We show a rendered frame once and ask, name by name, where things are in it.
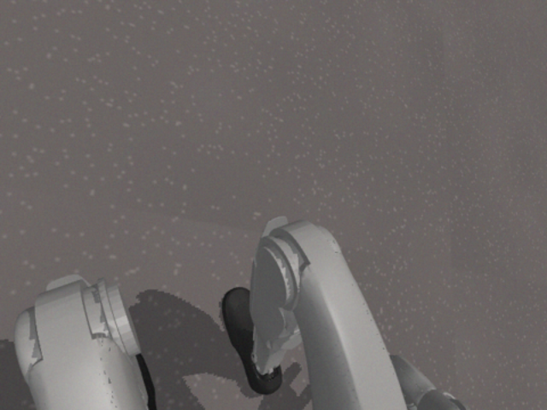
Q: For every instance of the left robot foot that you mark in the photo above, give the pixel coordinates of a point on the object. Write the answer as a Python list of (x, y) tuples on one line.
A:
[(147, 382)]

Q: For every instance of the right robot foot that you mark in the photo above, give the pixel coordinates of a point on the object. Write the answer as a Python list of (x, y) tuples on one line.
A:
[(239, 326)]

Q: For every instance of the right robot arm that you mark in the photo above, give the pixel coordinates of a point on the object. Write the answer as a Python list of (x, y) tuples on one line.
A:
[(439, 399)]

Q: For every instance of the right robot hand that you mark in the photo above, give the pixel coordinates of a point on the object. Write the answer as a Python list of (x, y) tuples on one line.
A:
[(414, 384)]

